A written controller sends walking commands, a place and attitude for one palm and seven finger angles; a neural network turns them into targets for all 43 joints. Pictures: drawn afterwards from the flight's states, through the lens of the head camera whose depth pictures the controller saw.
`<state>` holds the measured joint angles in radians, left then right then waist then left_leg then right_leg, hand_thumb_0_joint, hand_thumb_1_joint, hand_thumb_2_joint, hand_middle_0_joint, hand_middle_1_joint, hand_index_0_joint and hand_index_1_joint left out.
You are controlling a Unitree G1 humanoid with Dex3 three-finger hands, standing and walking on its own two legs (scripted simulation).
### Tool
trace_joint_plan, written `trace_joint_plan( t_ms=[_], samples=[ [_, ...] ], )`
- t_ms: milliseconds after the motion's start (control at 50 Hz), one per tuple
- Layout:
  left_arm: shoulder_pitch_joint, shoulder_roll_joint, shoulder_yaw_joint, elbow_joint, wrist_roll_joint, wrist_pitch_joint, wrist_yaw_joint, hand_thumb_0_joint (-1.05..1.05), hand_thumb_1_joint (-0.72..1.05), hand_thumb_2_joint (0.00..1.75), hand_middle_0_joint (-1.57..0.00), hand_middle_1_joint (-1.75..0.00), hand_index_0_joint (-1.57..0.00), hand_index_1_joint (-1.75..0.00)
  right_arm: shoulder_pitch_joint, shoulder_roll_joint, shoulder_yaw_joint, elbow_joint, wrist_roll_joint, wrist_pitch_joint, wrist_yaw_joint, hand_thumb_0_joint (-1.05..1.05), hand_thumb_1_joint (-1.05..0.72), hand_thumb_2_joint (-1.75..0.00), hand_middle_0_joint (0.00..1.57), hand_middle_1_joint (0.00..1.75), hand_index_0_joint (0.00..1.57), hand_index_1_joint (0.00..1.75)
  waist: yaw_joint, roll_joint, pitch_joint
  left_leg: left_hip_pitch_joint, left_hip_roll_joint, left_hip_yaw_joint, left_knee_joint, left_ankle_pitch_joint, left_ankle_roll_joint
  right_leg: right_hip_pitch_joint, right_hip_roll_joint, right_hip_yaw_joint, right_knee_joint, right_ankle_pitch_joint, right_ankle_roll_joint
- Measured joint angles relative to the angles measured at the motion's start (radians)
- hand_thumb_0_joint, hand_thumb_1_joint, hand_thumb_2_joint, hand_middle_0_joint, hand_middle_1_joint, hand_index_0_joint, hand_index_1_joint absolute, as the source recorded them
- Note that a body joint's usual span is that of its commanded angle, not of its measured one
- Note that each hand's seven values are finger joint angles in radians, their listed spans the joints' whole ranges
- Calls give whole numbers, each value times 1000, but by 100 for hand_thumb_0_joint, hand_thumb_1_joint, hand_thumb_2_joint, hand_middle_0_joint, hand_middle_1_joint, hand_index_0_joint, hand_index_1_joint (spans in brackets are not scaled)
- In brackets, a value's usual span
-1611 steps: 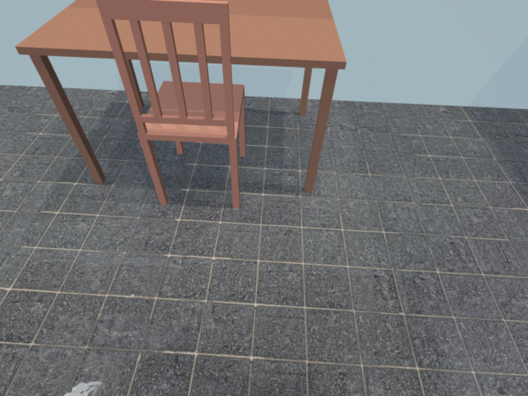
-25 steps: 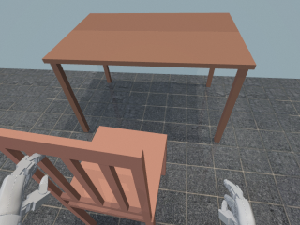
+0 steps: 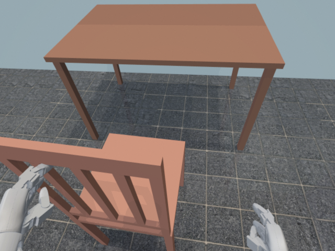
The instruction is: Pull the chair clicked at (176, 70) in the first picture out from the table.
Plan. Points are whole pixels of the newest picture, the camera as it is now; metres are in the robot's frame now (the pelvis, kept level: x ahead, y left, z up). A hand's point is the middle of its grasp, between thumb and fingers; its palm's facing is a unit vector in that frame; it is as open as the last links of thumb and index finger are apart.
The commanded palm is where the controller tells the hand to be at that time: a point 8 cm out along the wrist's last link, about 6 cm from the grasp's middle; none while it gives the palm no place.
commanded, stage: step back with the hand held close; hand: left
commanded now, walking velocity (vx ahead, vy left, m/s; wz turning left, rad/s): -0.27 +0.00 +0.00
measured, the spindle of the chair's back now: (99, 196) +0.25 +0.24 -0.07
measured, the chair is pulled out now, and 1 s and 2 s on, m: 0.58 0.62 0.62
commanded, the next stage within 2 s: stop stepping back and stand still in 1.00 s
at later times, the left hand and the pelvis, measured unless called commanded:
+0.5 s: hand (15, 239) +0.10 +0.26 +0.12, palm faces +0.21 -0.79 -0.58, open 6.5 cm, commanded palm +0.05 +0.31 +0.18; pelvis -0.09 +0.01 -0.01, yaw +0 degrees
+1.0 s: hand out of the picture +0.04 +0.29 +0.18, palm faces +0.45 -0.72 -0.53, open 7.4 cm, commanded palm -0.03 +0.33 +0.18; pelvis -0.16 +0.02 -0.02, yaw +2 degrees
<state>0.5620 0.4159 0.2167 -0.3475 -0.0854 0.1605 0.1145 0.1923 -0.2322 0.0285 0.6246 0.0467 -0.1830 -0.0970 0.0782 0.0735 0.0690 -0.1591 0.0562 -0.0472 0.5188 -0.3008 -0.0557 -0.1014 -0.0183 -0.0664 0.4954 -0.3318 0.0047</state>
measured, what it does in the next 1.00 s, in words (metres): shifts its weight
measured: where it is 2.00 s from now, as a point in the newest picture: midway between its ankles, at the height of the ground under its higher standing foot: outside the picture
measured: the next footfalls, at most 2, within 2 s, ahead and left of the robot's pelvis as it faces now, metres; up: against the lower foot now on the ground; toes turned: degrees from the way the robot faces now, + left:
left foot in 1.24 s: -0.18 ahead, +0.17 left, +0.00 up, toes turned +6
right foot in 1.40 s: -0.11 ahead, -0.09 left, +0.00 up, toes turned +1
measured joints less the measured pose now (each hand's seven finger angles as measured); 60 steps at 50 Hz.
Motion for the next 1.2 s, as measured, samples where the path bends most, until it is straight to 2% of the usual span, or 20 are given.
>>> trace_joint_plan(
  t_ms=[100, 220, 380, 440, 540, 620, 700, 760, 820, 920, 1000, 1040, 1080, 1120, 1160, 1200],
  samples=[
    [-1, 11, 29, -36, 0, -19, 10, 1, 90, 90, -21, -30, -37, -34, -38, -7, -12, -45, 4, 68, 0, 1, -90, -90, 20, 30, 20, 29, -21, -18, 58, -36, 2, 11, -17, 39, 2, -45, 2, 13, -10, 41, 2],
    [65, 66, 47, -121, -10, -33, 14, 1, 90, 90, -21, -30, -35, -34, -65, 3, -26, -68, 5, 106, -5, 1, -90, -90, 20, 30, 20, 29, -49, -41, 85, -95, 5, 19, -7, 71, 5, -108, 5, 23, -2, 77, 5],
    [133, 159, 64, -197, -4, -75, -3, 1, 90, 90, -21, -30, -40, -36, -59, 29, -25, -54, -4, 104, -24, 1, -90, -90, 20, 30, 20, 29, -61, -67, 80, -172, 6, 4, 28, 103, 6, -176, 8, 12, 25, 111, 5],
    [147, 176, 81, -215, 1, -109, -2, 1, 90, 90, -22, -30, -44, -38, -47, 36, -19, -46, -8, 89, -29, 1, -90, -90, 20, 30, 20, 29, -61, -69, 75, -200, 9, -8, 46, 112, 4, -196, 12, 2, 34, 121, 2],
    [86, 132, 185, -290, 4, -246, 51, 2, 89, 90, -25, -32, -38, -37, -4, 31, -16, -7, -26, 63, -33, 1, -90, -90, 20, 30, 20, 29, -36, -62, 31, -244, 3, -19, 92, 63, 16, -221, 7, -11, 44, 133, -1],
    [-16, 56, 257, -237, 27, -330, 94, 1, 89, 90, -25, -32, -30, -34, 8, 18, -19, 32, -34, 70, -19, 1, -90, -90, 20, 30, 20, 30, -41, -43, -35, -263, -8, -5, 123, 11, 30, -237, -5, 2, 56, 139, 8],
    [-85, -17, 244, -117, 40, -323, 101, 1, 90, 90, -23, -31, -25, -32, 14, 11, -30, 33, -24, 86, -6, 1, -90, -90, 20, 30, 20, 30, -61, -19, -83, -267, -12, 16, 128, 10, 43, -248, -13, 20, 70, 100, 21],
    [-89, -45, 207, -81, 43, -291, 89, 1, 90, 90, -22, -30, -23, -31, 16, 12, -26, 9, -23, 90, -3, 1, -90, -90, 20, 30, 20, 30, -80, -15, -82, -266, -10, 26, 104, 66, 52, -259, -11, 30, 77, 58, 24],
    [-65, -32, 186, -119, 47, -288, 71, 1, 90, 90, -22, -30, -21, -31, 13, 23, -18, -21, -27, 83, 0, 1, -90, -90, 20, 30, 20, 30, -99, -26, -50, -274, -4, 24, 87, 149, 58, -279, 3, 40, 104, 14, 22],
    [-13, 41, 224, -216, 57, -350, 42, 2, 89, 90, -22, -30, -21, -31, 26, 49, -23, -45, -38, 54, 8, 1, -90, -90, 20, 30, 20, 30, -114, -41, -16, -328, 10, 11, 130, 164, 62, -277, 32, 39, 191, -10, 13],
    [-15, 62, 278, -226, 47, -408, 36, 2, 89, 90, -22, -30, -21, -31, 23, 48, -37, -7, -41, 31, 16, 1, -90, -90, 20, 30, 20, 30, -91, -11, 4, -368, 39, 7, 147, 161, 46, -252, 53, 11, 170, 41, -2],
    [-16, 58, 288, -220, 43, -418, 37, 1, 89, 90, -22, -30, -21, -31, 22, 46, -45, 16, -39, 33, 21, 1, -90, -90, 20, 30, 20, 30, -70, -13, 4, -392, 26, 10, 195, 14, 35, -265, 41, 11, 168, 66, -15],
    [-22, 32, 269, -202, 47, -414, 48, 1, 89, 90, -22, -30, -21, -30, 18, 37, -58, 57, -46, 43, 30, 1, -90, -90, 20, 30, 20, 30, -48, -31, -15, -431, -23, 15, 408, -96, 22, -279, 13, 32, 161, 79, -16],
    [-37, -7, 244, -165, 52, -399, 54, 1, 89, 90, -22, -30, -21, -30, 16, 30, -61, 94, -50, 63, 32, 1, -90, -90, 20, 30, 20, 30, -40, -54, -44, -423, -62, 38, 581, -132, 20, -276, -19, 52, 120, 105, -6],
    [-45, -32, 235, -122, 53, -388, 62, 1, 89, 90, -22, -30, -21, -30, 16, 32, -50, 96, -47, 76, 23, 1, -90, -90, 20, 30, 20, 29, -42, -81, -70, -342, -66, 70, 532, -153, 27, -278, -43, 71, 74, 140, 7],
    [-50, -41, 227, -94, 54, -374, 69, 1, 89, 90, -22, -30, -21, -30, 23, 30, -38, 67, -43, 72, 17, 2, -90, -90, 20, 30, 20, 29, -56, -95, -88, -220, -56, 83, 323, -152, 44, -290, -54, 73, 51, 161, 17]
  ],
)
